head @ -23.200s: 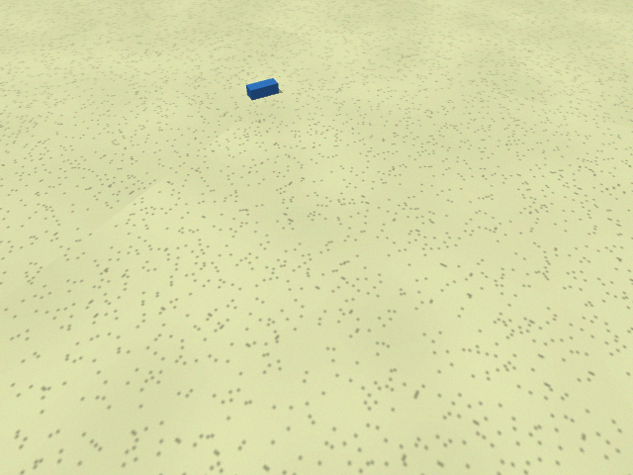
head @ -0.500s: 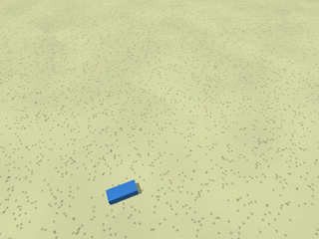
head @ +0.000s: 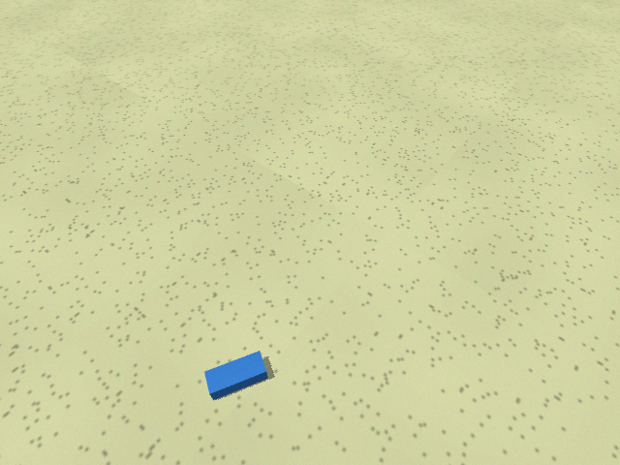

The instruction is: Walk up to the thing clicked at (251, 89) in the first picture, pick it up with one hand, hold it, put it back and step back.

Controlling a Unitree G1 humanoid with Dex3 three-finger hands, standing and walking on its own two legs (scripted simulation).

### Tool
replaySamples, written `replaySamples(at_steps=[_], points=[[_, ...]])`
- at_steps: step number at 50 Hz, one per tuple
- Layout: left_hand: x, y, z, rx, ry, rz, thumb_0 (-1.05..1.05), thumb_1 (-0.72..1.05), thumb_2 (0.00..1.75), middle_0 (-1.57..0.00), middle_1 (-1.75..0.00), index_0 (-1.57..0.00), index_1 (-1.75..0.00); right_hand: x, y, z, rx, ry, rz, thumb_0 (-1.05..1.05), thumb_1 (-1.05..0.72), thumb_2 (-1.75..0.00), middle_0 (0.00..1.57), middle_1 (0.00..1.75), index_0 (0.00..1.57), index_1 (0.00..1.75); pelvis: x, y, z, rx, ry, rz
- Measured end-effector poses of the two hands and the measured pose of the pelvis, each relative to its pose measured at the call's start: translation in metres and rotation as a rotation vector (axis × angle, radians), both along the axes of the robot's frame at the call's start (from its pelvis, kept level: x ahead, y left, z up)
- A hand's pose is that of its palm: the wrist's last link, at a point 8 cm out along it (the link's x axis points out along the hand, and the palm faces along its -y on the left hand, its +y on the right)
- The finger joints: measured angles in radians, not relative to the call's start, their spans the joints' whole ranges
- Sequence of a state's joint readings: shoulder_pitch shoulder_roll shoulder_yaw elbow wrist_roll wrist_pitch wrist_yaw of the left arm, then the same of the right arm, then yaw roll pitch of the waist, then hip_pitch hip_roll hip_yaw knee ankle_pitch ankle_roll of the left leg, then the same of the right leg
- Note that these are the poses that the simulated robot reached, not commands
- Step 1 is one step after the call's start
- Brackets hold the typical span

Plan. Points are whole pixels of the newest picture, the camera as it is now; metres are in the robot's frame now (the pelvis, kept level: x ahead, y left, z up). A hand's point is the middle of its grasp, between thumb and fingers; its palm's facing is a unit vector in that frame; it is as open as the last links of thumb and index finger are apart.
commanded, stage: rise first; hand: left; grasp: from above
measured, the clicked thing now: (236, 375) +0.47 +0.24 -0.75
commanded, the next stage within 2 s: none
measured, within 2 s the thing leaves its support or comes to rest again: neither
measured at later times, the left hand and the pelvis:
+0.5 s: hand (147, 460) +0.15 +0.25 -0.18, palm faces -0.07 -0.91 -0.40, open 12.0 cm; pelvis -0.01 +0.01 -0.03, yaw -2 degrees
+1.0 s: hand out of the picture +0.14 +0.26 -0.23, palm faces -0.15 -0.86 -0.48, open 14.3 cm; pelvis -0.01 +0.01 -0.09, yaw -2 degrees
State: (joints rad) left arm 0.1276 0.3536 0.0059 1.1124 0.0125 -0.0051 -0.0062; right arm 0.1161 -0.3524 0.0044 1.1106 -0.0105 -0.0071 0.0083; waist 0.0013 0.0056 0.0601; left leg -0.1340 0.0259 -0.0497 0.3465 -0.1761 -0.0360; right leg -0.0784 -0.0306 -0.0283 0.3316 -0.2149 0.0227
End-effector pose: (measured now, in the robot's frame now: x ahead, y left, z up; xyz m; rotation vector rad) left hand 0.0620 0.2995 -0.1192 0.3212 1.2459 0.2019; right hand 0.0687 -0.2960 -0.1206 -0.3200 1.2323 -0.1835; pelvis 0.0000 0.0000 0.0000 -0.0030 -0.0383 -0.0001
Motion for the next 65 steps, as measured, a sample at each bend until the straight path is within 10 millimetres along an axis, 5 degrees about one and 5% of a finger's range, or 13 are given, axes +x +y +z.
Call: replaySamples(at_steps=[6, 12, 19, 28, 34, 47, 65], points=[[0.001, -0.001, -0.001, -0.003, -0.014, 0.009, 0.00, 0.90, 0.90, -0.20, -0.31, -0.21, -0.31, 0.000, 0.001, 0.001, -0.002, -0.015, -0.010, 0.00, -0.91, -0.90, 0.21, 0.30, 0.20, 0.30, -0.001, 0.000, -0.001, -0.001, 0.012, 0.000], [0.051, -0.006, -0.007, -0.017, -0.126, 0.007, 0.01, 0.75, 0.92, -0.19, -0.49, -0.19, -0.49, 0.009, 0.019, -0.003, 0.020, -0.141, -0.029, 0.00, -0.96, -0.92, 0.20, 0.30, 0.20, 0.30, -0.014, 0.001, -0.011, -0.002, 0.082, -0.008], [0.093, -0.003, -0.014, 0.017, -0.158, -0.072, 0.00, 0.34, 0.93, -0.12, -0.83, -0.14, -0.81, 0.002, 0.037, -0.011, 0.058, -0.193, -0.069, 0.00, -0.96, -0.91, 0.20, 0.30, 0.20, 0.30, -0.015, 0.003, -0.024, -0.002, 0.151, -0.032], [0.081, -0.002, -0.035, 0.062, -0.048, -0.077, 0.00, -0.27, 0.97, -0.08, -1.03, -0.10, -1.01, 0.018, 0.046, -0.020, 0.072, -0.273, -0.052, 0.01, -0.94, -0.91, 0.21, 0.30, 0.20, 0.30, -0.011, 0.010, -0.042, -0.008, 0.214, -0.039], [0.078, 0.002, -0.051, 0.089, -0.078, -0.098, 0.00, -0.48, 0.99, -0.08, -1.06, -0.09, -1.05, 0.041, 0.047, -0.030, 0.046, -0.330, -0.008, 0.01, -0.94, -0.91, 0.21, 0.30, 0.20, 0.30, -0.009, 0.012, -0.061, -0.014, 0.263, -0.036], [0.078, 0.004, -0.063, 0.135, -0.072, -0.161, -0.01, -0.58, 0.99, -0.08, -1.08, -0.09, -1.08, 0.075, 0.059, -0.045, 0.038, -0.433, 0.031, 0.01, -0.95, -0.91, 0.21, 0.30, 0.20, 0.30, -0.005, 0.015, -0.086, -0.029, 0.325, -0.034], [0.063, 0.008, -0.090, 0.208, -0.067, -0.225, -0.01, -0.58, 0.96, -0.08, -1.08, -0.10, -1.07, 0.062, 0.062, -0.079, 0.031, -0.433, 0.037, 0.01, -0.94, -0.91, 0.21, 0.30, 0.20, 0.30, -0.021, 0.014, -0.119, -0.037, 0.391, -0.034]])
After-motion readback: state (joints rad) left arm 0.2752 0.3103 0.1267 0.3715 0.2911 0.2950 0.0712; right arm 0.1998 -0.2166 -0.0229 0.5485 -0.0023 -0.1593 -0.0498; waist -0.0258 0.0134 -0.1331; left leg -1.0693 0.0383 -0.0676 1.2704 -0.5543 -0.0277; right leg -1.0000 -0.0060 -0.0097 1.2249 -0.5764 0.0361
